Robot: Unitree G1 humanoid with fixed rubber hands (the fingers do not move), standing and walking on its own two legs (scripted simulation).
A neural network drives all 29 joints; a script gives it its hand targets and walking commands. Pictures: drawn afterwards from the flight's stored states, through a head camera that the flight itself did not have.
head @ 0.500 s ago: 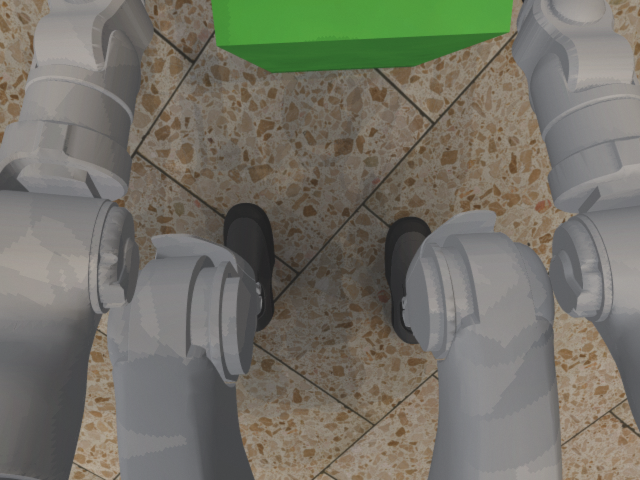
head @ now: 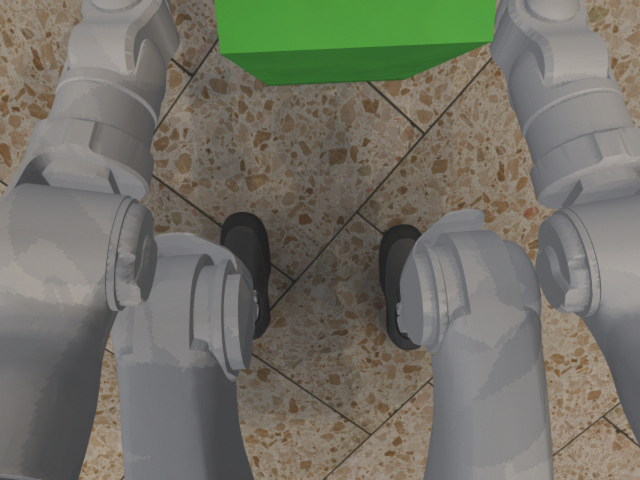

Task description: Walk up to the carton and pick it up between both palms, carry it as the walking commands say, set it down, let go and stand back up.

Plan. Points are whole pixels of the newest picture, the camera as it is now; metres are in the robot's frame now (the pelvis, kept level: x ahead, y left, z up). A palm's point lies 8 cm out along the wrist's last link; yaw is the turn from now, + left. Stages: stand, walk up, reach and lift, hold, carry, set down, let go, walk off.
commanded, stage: reach and lift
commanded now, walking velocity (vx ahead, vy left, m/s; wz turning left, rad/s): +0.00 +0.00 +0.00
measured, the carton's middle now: out of the picture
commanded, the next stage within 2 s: none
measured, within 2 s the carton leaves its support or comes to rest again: leaves its support in 0.86 s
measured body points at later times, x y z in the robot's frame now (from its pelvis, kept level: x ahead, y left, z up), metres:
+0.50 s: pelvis +0.00 +0.00 +0.00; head +0.38 -0.02 +0.23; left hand +0.57 +0.12 -0.19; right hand +0.55 -0.16 -0.19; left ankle +0.15 +0.13 -0.34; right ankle +0.11 -0.12 -0.34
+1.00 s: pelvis +0.00 +0.01 -0.01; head +0.37 -0.01 +0.24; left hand +0.59 +0.11 -0.17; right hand +0.55 -0.17 -0.19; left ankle +0.15 +0.14 -0.34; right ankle +0.11 -0.12 -0.34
